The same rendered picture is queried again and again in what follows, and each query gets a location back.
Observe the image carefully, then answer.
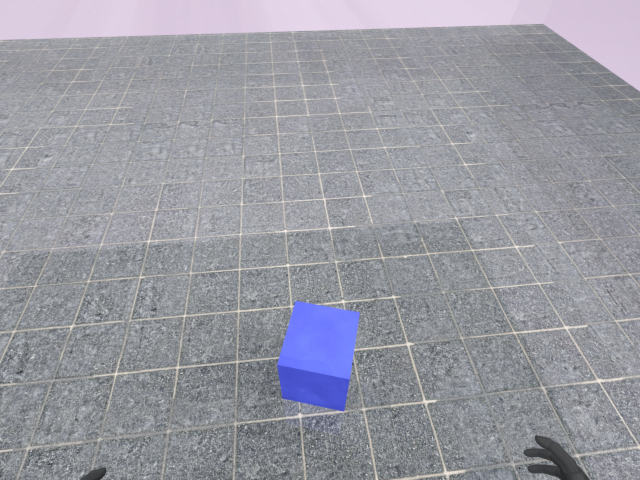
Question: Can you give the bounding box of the robot right hand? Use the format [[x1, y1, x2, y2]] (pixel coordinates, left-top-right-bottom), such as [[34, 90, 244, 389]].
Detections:
[[524, 435, 590, 480]]

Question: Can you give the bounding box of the carton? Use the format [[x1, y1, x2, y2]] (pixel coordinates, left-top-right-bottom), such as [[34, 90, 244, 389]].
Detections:
[[277, 301, 360, 411]]

